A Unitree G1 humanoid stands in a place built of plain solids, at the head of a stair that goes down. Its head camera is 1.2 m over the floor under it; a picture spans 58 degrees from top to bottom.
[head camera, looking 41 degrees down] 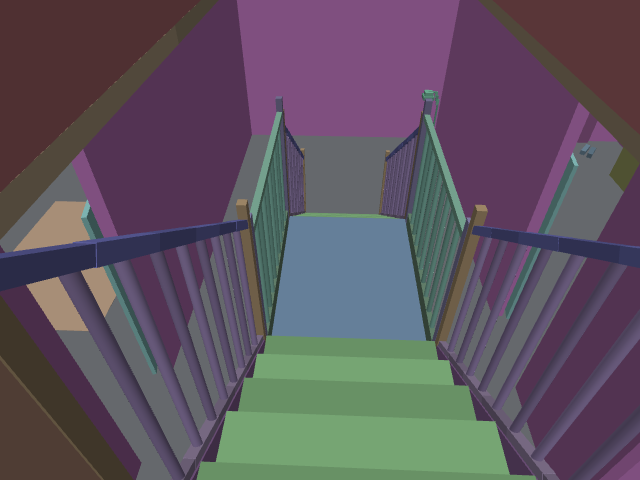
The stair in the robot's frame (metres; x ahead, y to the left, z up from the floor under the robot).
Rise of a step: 0.20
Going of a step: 0.26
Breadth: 1.02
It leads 2 degrees to the right of straight ahead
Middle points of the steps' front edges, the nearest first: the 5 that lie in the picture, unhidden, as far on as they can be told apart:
0.54 -0.14 -0.19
0.80 -0.15 -0.39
1.07 -0.16 -0.58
1.33 -0.17 -0.78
1.59 -0.18 -0.97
